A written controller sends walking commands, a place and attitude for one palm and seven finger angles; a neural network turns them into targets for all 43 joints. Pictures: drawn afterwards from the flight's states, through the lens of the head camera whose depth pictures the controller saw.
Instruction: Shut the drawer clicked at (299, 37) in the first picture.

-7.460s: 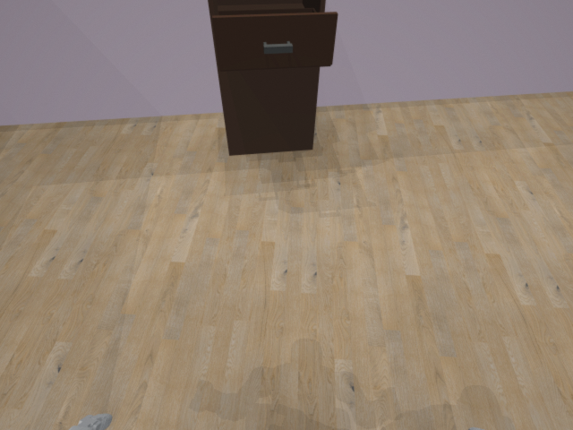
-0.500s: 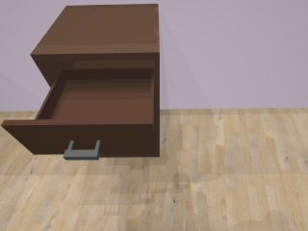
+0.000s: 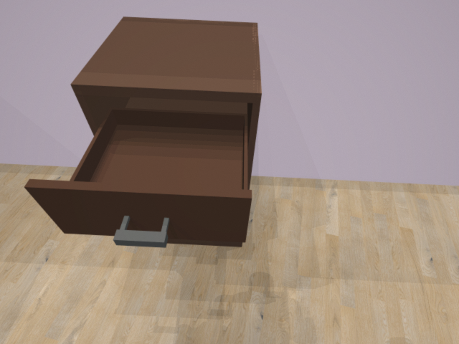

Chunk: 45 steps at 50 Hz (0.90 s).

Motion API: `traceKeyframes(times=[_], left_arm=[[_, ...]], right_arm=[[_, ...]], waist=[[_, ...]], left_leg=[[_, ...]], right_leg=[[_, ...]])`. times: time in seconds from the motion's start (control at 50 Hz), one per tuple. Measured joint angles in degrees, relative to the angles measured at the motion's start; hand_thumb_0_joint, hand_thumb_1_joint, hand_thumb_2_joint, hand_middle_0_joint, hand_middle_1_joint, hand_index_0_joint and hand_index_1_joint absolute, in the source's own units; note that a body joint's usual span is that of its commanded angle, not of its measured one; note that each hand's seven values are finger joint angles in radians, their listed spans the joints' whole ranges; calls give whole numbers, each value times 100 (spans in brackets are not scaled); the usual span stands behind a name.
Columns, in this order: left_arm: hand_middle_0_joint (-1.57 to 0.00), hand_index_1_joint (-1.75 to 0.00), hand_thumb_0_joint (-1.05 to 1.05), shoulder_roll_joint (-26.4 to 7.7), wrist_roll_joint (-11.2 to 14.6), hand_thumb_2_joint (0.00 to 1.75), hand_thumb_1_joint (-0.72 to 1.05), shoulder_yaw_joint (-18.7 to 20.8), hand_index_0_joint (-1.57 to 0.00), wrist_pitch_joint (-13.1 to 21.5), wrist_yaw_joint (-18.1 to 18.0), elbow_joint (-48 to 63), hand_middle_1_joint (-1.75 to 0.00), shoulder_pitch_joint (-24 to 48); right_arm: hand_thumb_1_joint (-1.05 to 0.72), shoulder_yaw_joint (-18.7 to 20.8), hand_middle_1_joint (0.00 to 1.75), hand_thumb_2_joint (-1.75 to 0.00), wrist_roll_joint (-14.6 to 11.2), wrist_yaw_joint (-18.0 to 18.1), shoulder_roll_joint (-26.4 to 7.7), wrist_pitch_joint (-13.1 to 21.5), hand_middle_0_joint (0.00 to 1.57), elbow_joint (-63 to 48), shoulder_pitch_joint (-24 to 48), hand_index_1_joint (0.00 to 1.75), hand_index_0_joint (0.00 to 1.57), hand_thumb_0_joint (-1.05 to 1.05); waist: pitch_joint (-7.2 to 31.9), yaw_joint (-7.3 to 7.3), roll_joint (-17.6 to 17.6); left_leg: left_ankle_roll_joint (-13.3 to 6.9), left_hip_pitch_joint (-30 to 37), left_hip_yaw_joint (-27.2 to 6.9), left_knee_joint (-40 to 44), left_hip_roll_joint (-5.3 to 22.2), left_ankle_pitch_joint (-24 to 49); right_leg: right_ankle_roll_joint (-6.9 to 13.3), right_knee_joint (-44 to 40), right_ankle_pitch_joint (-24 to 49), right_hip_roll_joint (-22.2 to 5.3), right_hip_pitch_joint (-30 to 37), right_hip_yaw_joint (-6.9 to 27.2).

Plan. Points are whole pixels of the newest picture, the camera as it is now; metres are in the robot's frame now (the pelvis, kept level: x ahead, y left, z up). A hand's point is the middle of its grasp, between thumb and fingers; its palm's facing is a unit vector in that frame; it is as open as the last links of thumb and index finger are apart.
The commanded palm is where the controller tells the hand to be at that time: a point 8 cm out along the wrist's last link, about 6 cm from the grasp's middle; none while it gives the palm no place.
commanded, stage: shuffle to correct the standing spot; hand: left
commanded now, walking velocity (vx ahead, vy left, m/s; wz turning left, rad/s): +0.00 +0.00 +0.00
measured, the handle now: (143, 229) +0.33 +0.21 -0.04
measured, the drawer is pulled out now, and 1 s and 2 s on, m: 0.30 0.30 0.30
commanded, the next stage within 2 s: come to a stop and stand still in 0.42 s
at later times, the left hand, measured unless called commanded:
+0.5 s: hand out of the picture +0.00 +0.19 -0.18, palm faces +0.03 -0.98 -0.21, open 7.4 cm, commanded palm none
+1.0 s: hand out of the picture +0.09 +0.17 -0.17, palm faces +0.05 -0.97 -0.23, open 7.2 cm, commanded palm none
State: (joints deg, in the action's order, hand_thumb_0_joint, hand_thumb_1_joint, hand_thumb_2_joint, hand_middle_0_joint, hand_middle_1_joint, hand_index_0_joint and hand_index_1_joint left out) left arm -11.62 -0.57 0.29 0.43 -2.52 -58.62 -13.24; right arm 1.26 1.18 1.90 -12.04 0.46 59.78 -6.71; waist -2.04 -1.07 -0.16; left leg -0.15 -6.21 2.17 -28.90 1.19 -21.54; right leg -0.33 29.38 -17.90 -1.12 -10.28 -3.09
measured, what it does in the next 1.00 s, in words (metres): steps on the spot: right foot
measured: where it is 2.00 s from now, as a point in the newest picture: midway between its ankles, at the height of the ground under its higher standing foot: outside the picture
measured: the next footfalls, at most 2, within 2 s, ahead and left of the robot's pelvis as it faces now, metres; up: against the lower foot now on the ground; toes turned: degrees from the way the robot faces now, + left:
right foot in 0.76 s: +0.10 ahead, -0.12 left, +0.00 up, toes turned -4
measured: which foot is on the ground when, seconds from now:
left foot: down 0.00-1.00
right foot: down 0.00-0.56, up 0.58-0.74, down 0.76-1.00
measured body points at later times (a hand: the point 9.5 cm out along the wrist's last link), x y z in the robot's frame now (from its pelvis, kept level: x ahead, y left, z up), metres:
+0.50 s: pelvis +0.02 +0.01 -0.01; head +0.04 +0.01 +0.44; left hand +0.00 +0.24 -0.17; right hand -0.04 -0.22 -0.17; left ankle -0.05 +0.10 -0.72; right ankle -0.03 -0.12 -0.73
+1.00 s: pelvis +0.07 -0.01 +0.00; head +0.09 -0.02 +0.45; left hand +0.09 +0.22 -0.15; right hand +0.07 -0.22 -0.17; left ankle -0.02 +0.10 -0.73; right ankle +0.06 -0.12 -0.73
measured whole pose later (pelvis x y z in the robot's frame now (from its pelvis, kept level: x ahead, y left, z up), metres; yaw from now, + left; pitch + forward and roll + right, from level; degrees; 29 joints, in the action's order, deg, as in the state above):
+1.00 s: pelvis +0.07 -0.01 +0.00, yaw +1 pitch -1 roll +0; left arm -8.4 -0.3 0.5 1.6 -3.3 -63.6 -13.6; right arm 0.0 0.7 2.9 -7.7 0.8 66.7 -14.8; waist -2.9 0.5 -1.8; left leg 0.3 -2.1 5.0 -23.7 1.6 -20.5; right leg 0.5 28.4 -15.9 -1.8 -10.9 -5.9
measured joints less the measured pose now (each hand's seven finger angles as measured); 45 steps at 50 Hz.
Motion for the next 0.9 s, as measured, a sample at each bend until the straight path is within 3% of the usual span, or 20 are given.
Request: traceKeyframes(times=[0.18, 0.28, 0.32, 0.4, 0.5, 0.54, 0.56, 0.62, 0.66, 0.7, 0.76, 0.82, 0.9], left_arm=[[-20, -30, 0, -157, -17, 90, 91, 13, -20, -93, 23, -144, -30, -77], [-20, -30, 0, -106, -80, 90, 91, 16, -20, -167, 108, -223, -30, -340], [-20, -30, 0, -46, -85, 90, 91, 24, -20, -156, 140, -250, -30, -452], [-20, -30, 0, 119, -56, 90, 91, 55, -20, -69, 153, -303, -30, -583], [-20, -30, 0, 294, -44, 90, 91, 98, -20, 79, 84, -336, -30, -606], [-20, -30, 0, 340, -46, 90, 91, 98, -20, 56, 65, -374, -30, -640], [-20, -30, 0, 362, -27, 90, 91, 99, -20, 14, 71, -405, -30, -664], [-20, -30, 0, 411, -30, 90, 91, 94, -20, -186, 75, -547, -30, -613], [-20, -30, 0, 440, -20, 90, 91, 91, -20, -224, 78, -546, -30, -443], [-20, -30, 1, 461, -41, 90, 92, 64, -20, -195, 43, -477, -30, -246], [-20, -30, 3, 307, -10, 90, 95, 75, -20, -3, 18, -365, -30, -200], [-20, -30, 3, 291, 9, 90, 95, 62, -20, 100, -7, -453, -30, -176], [-20, -30, 2, 357, 20, 90, 94, 7, -20, 123, -51, -523, -30, -109]], right_arm=[[-91, -109, 30, -90, 15, -52, 48, -29, 20, 216, -227, 30, 20, 0], [-91, -115, 30, -90, 40, -89, 149, -90, 20, 341, -674, 30, 20, 0], [-91, -105, 30, -90, 42, -77, 176, -81, 20, 408, -865, 30, 20, 0], [-91, -89, 30, -90, 24, -27, 205, -48, 20, 579, -1183, 30, 20, 0], [-91, -50, 30, -90, -28, 3, 264, -104, 20, 703, -1327, 30, 20, 0], [-91, -31, 30, -90, -31, -3, 288, -77, 20, 668, -1277, 30, 20, 0], [-91, -21, 30, -90, -11, -2, 293, -5, 20, 625, -1263, 30, 20, 0], [-91, -32, 30, -90, 66, 38, 350, 167, 19, 514, -1262, 30, 20, 0], [-91, -85, 30, -90, 72, 65, 405, 196, 19, 481, -1276, 30, 20, 0], [-91, -140, 30, -90, 68, 72, 449, 175, 19, 505, -1261, 30, 20, 0], [-91, -183, 30, -90, 9, 48, 536, 95, 20, 565, -1257, 30, 20, 0], [-91, -152, 30, -90, -36, 57, 528, -14, 20, 655, -1144, 30, 20, 0], [-91, -139, 30, -90, -48, 77, 518, 25, 20, 662, -919, 30, 20, 0]], waist=[[9, -7, 30], [44, 24, 58], [21, 47, 27], [-72, 132, -116], [-218, 202, -128], [-272, 186, -34], [-287, 174, 14], [-264, 168, 156], [-262, 212, 133], [-302, 221, 23], [-263, 174, 0], [-162, 170, -112], [-113, 206, -200]], left_leg=[[-172, 169, 135, 203, -188, 150], [-223, 228, 257, 209, -263, 70], [-215, 234, 299, 162, -245, 1], [-137, 119, 261, -171, -100, -251], [-127, -518, 237, -1354, 26, -855], [-141, -596, 332, -1049, 14, -672], [-172, -558, 385, -862, 14, -127], [-230, -376, 564, -801, -34, -261], [-227, -229, 530, -510, -55, -254], [-178, -96, 429, -227, -28, -106], [-92, -43, 354, -243, -30, -160], [-18, 48, 308, -248, 16, -276], [26, 236, 306, 141, 55, -110]], right_leg=[[-145, -94, 141, -169, 84, 145], [20, 230, -86, -254, -51, 224], [54, 333, -165, -267, -87, 185], [-87, 429, -289, -164, -88, 112], [-28, 586, -526, -151, -23, -173], [-45, 681, -611, -191, -8, -193], [-14, 876, -683, -204, -79, -157], [98, 2126, -1164, -188, -584, 2], [100, 2478, -1165, -184, -857, -64], [85, 2001, -939, -177, -867, -193], [135, 568, 420, -191, -527, -212], [95, 474, -42, -139, -358, -237], [38, 199, 36, -77, -221, -254]])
